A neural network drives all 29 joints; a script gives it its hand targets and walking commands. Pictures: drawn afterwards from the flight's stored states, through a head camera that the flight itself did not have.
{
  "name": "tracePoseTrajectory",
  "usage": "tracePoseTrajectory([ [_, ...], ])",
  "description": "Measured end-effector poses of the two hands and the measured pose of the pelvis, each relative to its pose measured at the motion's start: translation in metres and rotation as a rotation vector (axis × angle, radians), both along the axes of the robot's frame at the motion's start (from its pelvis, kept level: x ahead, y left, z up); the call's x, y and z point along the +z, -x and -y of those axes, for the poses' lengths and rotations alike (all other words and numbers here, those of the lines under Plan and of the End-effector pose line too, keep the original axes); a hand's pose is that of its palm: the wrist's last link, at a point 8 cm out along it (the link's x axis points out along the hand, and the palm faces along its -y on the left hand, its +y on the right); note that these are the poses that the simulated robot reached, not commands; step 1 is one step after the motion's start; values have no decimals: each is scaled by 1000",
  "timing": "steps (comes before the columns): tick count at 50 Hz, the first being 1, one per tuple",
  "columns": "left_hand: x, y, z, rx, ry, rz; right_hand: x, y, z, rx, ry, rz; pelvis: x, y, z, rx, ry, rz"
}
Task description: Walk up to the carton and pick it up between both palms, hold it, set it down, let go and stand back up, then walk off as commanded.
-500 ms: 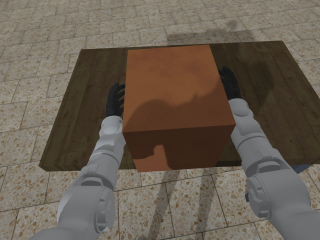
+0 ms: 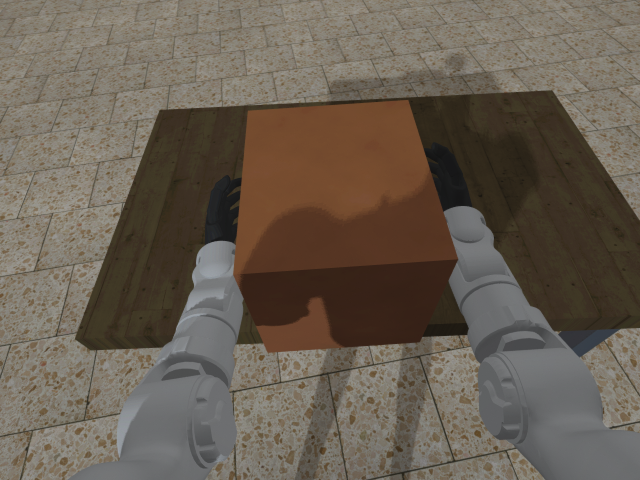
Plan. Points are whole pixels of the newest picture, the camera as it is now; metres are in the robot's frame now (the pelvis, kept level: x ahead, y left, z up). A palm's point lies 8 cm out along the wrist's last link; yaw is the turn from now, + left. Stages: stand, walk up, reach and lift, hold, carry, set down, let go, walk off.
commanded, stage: reach and lift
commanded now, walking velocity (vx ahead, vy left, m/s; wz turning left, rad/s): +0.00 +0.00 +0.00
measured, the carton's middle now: (336, 229) +0.41 -0.02 +0.05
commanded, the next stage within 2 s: none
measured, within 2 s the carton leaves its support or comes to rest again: leaves its support in 0.38 s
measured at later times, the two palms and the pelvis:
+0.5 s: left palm (217, 227) +0.41 +0.13 +0.08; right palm (454, 199) +0.41 -0.17 +0.10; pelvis +0.00 +0.00 +0.00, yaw +0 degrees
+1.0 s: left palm (199, 230) +0.38 +0.15 +0.11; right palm (451, 204) +0.39 -0.16 +0.12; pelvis -0.02 +0.00 +0.00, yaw +0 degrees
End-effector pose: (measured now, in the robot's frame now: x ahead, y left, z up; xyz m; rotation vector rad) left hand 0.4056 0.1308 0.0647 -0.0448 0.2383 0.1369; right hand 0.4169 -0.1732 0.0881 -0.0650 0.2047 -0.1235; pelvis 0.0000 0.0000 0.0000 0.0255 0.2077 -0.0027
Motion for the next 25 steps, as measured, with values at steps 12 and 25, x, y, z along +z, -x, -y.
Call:
tracePoseTrajectory([
  [12, -1, 0, 0, -1, 0, -5, -1, 0, 0, 0, -4, -4, 0, 0, 0, 0, 0, 0],
  [25, 20, -2, -2, -9, -27, 72, 12, 3, -1, -9, -9, 74, 0, 1, 0, 0, 0, 2],
])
